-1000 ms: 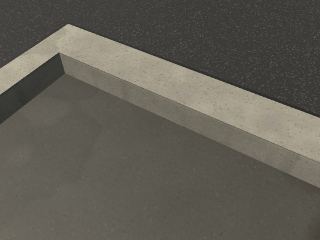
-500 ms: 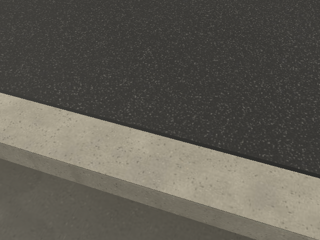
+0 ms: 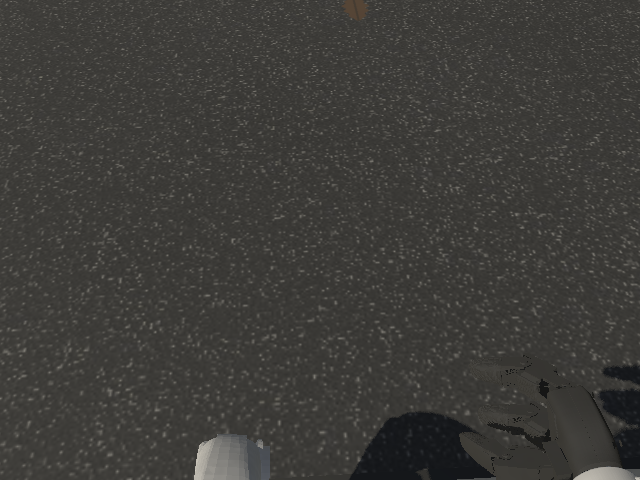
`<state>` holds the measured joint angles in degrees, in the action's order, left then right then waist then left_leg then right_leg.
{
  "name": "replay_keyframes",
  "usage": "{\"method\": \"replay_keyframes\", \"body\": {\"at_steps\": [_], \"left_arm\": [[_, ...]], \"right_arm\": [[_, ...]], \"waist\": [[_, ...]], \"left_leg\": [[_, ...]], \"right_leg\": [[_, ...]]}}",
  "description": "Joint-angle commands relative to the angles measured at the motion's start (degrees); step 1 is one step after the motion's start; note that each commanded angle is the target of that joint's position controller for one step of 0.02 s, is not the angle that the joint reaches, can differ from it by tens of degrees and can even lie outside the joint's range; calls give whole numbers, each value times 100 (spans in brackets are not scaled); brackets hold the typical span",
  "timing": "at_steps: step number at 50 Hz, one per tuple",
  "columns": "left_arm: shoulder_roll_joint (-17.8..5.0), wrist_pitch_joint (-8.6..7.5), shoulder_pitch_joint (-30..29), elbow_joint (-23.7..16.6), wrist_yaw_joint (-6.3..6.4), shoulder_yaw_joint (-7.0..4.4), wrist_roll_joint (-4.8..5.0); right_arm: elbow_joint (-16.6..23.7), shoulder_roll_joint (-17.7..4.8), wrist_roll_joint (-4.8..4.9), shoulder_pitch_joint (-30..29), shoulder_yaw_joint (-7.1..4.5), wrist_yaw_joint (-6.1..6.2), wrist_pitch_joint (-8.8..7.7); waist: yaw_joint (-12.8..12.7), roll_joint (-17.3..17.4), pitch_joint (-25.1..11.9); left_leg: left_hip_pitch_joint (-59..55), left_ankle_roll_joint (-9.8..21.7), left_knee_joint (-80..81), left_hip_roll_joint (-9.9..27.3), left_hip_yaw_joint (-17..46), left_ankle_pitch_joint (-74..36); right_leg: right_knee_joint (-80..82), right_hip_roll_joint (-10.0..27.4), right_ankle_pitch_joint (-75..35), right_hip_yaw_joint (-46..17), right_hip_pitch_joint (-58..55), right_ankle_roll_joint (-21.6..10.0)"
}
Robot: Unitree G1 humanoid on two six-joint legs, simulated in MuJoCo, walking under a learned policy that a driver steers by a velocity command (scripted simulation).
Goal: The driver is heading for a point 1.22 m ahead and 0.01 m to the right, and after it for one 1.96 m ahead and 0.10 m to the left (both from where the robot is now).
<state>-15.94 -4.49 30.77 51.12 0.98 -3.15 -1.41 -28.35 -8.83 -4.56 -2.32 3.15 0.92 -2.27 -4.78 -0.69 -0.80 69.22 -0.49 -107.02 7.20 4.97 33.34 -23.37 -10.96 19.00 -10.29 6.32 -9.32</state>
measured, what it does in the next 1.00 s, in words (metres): climbs: left foot 0.16 m higher, then right foot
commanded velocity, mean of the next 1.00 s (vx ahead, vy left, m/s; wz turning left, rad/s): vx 0.88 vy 0.00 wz -0.14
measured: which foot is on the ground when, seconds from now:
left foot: up 0.00-0.10, down 0.12-0.56, up 0.58-0.94, down 0.96-1.00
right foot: down 0.00-0.12, up 0.14-0.56, down 0.58-0.96, up 0.98-1.00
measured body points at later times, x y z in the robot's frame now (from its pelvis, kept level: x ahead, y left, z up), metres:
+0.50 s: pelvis +0.45 +0.04 +0.15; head +0.48 +0.04 +0.60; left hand +0.81 +0.08 +0.14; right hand +0.25 -0.14 +0.03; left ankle +0.29 +0.21 -0.57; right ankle +0.59 -0.10 -0.51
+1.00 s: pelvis +0.90 -0.06 +0.12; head +0.94 -0.06 +0.57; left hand +0.98 +0.22 +0.00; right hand +1.05 -0.34 +0.04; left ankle +1.05 -0.04 -0.58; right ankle +0.66 -0.12 -0.48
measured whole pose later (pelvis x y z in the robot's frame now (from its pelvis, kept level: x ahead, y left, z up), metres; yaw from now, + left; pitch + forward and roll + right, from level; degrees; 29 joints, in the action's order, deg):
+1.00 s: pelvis +0.90 -0.06 +0.12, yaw -4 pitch +0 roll -2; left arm -15.4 -4.6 17.5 45.8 1.9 -3.0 0.5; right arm -37.9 -18.0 -0.4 7.9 -4.0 -2.3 -3.2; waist -0.9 2.6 4.6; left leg 33.0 8.7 -37.8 -5.2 -4.1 3.5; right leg -65.1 -1.7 30.0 6.5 5.4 3.0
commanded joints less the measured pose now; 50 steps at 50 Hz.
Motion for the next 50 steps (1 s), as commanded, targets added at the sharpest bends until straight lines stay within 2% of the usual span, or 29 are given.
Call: {"method": "replay_keyframes", "body": {"at_steps": [1,2,3,5,6,7,8,9,11,14,16,19,22,24,27,28,29,30,31,33,36,40,42,43,45,47,48,49,50], "left_arm": [[-950,-67,-130,-369,85,-203,69],[-903,-3,-612,-538,75,-198,128],[-1016,-10,-1126,-783,59,-233,232],[-1798,-154,-1261,-860,-68,-546,350],[-1890,-292,-1992,-937,-136,-651,327],[-624,-493,-2785,-1324,-286,-382,173],[156,-504,-1986,-1866,-401,-197,-20],[159,-432,-1513,-1836,-409,-137,-166],[325,-138,-1644,-1780,-414,-27,-277],[923,188,-2434,-2258,-371,220,-70],[549,309,-2738,-2413,-323,209,100],[-265,424,-3355,-2448,-445,-45,-43],[83,353,-3517,-2286,-607,111,46],[85,263,-3779,-2236,-627,131,24],[-327,242,-2346,-1822,-431,-72,-109],[-445,200,-1421,-1522,-337,-156,-111],[-715,141,-903,-1283,-242,-272,-245],[-1104,54,-992,-1340,-156,-300,-397],[-1027,29,-952,-1383,-129,-318,-302],[-390,-104,-1325,-1112,-149,-187,-162],[-70,-263,-1268,-816,-106,-62,-87],[-103,-387,-1314,-622,-93,9,79],[-174,-373,-1617,-636,-46,20,117],[-536,-262,-2052,-893,157,-90,159],[-1136,-195,-1953,-989,351,-222,229],[-1251,-111,-2249,-1156,317,-295,309],[-780,-138,-2384,-1146,183,-186,354],[46,-193,-2262,-1402,-14,33,50],[40,-250,-797,-1572,-100,146,131]], "right_arm": [[1370,-207,-28,-1627,124,-7,-54],[1114,-239,-48,-954,40,-72,32],[988,-166,88,-304,27,-44,73],[427,-977,314,2094,-479,104,146],[40,-1517,264,3658,-799,110,114],[-436,-2161,142,4137,-951,127,10],[-372,-2181,251,2949,-947,214,101],[-133,-1584,295,1780,-844,139,61],[-711,-417,276,1418,-596,27,-100],[-1863,-131,87,2422,-547,-148,-343],[-1993,-250,157,2226,-566,-268,-428],[-2043,-688,329,2130,-646,-133,-571],[-2184,-1058,351,2798,-707,-7,-574],[-2220,-1381,380,3198,-765,10,-479],[-2237,-1905,416,3198,-870,88,-330],[-2191,-1956,445,2998,-910,99,-263],[-2050,-1585,425,2930,-884,104,-223],[-1666,-515,418,3154,-672,-35,-263],[-1401,-844,652,3080,-719,-3,-290],[-1423,-976,568,2341,-724,-44,-288],[-1570,-726,377,2538,-671,-216,-17],[-1068,-553,268,1508,-596,-311,88],[-1000,-495,328,1265,-505,-429,16],[-1024,-750,785,1292,-623,-400,-161],[-1039,-1106,704,1817,-761,-460,-203],[-1347,-1864,617,3364,-1116,-413,-26],[-1518,-1967,607,3748,-1158,-301,67],[-1402,-2077,374,3350,-1082,-205,58],[-840,-2249,-14,2670,-986,-224,-133]], "waist": [[143,336,664],[410,341,87],[802,103,-375],[1958,-626,-2101],[2882,-403,-2683],[2695,2077,-2429],[1417,3334,-2282],[627,1977,-1647],[311,390,-124],[220,466,338],[58,327,625],[235,338,866],[425,173,623],[535,332,465],[-260,1074,-380],[-762,1029,-694],[-808,932,-1103],[-71,-548,-1605],[-162,-632,-2122],[93,136,-432],[555,-40,192],[772,-222,829],[827,-277,850],[816,-375,574],[1090,-689,-242],[1876,-664,-965],[2022,375,-663],[1427,2027,-336],[591,1888,-1984]], "left_leg": [[-139,204,1284,-74,-427,364],[-2188,289,1896,-182,-917,-557],[-4402,373,2750,-453,-1101,-1208],[-6965,383,3610,-895,-516,-393],[-7534,365,4572,-818,-229,230],[-7660,344,6611,221,2032,1547],[-7197,387,9131,1311,5761,1301],[-6694,786,8955,1439,5764,2339],[-5049,798,8210,1155,3631,2376],[-4986,433,8288,999,1735,562],[-4675,123,9018,861,371,-530],[-4561,9,9966,250,-1252,-2522],[-5876,402,10600,167,-1636,-3711],[-6684,633,10406,379,-1643,-6294],[-7529,710,8069,723,-1281,-9112],[-7132,713,6715,592,-1268,-8609],[-5576,775,5013,273,-903,-5867],[-3611,780,3241,-482,-571,-364],[-2886,827,2451,-672,58,-916],[-2741,724,2854,-251,16,-1953],[-3011,562,3137,63,-12,-2125],[-2704,376,4143,-98,-666,-2444],[-3657,409,5853,-415,-1152,-3464],[-4099,314,6137,-711,-1275,-3872],[-5219,343,6718,-1116,-1428,-4229],[-7183,683,6948,-1266,-1097,-4448],[-7898,995,7673,-845,-490,-5273],[-8106,1243,7244,-479,540,-8199],[-9054,2589,7576,968,3152,-8352]], "right_leg": [[2140,1628,-1084,-1741,1190,-849],[2280,1407,-2569,-1001,1829,-677],[2123,1355,-4734,-697,2731,-524],[-726,1382,-8909,-802,1876,-238],[-2721,1227,-9015,-759,1500,2],[-5417,100,-2429,-468,2565,218],[-7257,-62,-923,-648,3862,207],[-7896,417,-1161,-276,4195,182],[-7880,984,-1414,253,4315,99],[-9167,1035,-608,313,5538,-75],[-7662,1087,-499,205,5272,-15],[-4937,885,-1905,787,3855,239],[-2724,800,-2002,1491,2973,110],[-1753,484,-1684,1985,2092,22],[-1063,367,-949,1743,596,-152],[-254,583,-1185,1536,-438,-180],[-638,1336,-399,680,-1989,-171],[-933,2953,-115,-1245,-3270,-134],[106,3490,140,-2904,-3117,-459],[812,2955,220,-1570,-1313,-327],[1240,2518,-1045,-181,-215,55],[1287,2136,-5071,1633,304,403],[1200,1623,-4963,2419,742,623],[667,1575,-5504,2368,741,877],[-237,1826,-6602,2227,336,1062],[-2343,1852,-6380,2049,661,1150],[-4475,1176,-1987,2042,1505,1317],[-6733,370,2153,1709,2846,1354],[-7772,317,2035,237,3637,1397]]}}
Velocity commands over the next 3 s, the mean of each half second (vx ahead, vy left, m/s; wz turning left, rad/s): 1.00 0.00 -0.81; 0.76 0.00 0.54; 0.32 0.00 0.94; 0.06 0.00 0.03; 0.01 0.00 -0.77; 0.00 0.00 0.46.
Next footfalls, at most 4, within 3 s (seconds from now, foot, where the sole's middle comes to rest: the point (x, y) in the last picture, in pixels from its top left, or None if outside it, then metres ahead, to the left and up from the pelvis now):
0.12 left None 0.33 0.20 -0.61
0.58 right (408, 370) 0.65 -0.09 -0.61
0.96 left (388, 205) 1.09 -0.05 -0.61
1.40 right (437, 146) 1.32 -0.18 -0.61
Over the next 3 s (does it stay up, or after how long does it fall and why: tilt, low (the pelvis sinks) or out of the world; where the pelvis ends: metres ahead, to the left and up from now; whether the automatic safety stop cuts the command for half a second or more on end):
stays up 1.25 -0.11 0.16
